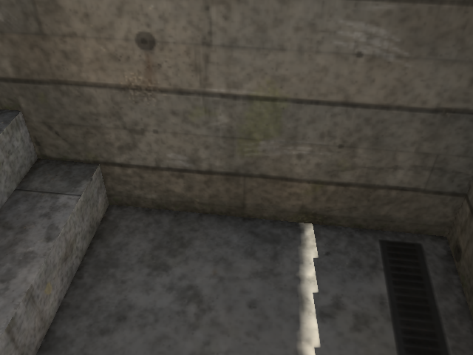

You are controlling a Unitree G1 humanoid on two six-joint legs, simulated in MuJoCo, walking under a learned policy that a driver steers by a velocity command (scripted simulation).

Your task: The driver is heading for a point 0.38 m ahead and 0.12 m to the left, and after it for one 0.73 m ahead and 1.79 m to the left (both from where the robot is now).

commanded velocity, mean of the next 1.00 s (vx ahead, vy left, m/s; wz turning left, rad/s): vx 0.32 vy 0.00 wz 0.56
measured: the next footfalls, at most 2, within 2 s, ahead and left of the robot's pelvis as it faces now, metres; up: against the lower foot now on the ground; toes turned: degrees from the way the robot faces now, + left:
right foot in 0.34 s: +0.35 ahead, -0.16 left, +0.00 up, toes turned +15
left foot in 0.80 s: +0.45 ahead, +0.15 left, +0.00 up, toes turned +30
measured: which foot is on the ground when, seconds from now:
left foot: down 0.00-0.36, up 0.38-0.78, down 0.80-1.00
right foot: up 0.00-0.32, down 0.34-0.80, up 0.82-1.00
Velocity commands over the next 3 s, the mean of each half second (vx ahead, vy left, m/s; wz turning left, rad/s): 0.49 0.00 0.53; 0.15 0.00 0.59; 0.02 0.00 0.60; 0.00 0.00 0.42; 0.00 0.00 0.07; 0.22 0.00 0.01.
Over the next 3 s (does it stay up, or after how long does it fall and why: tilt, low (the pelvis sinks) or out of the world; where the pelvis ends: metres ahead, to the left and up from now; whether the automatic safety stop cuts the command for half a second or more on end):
stays up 0.45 0.07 0.00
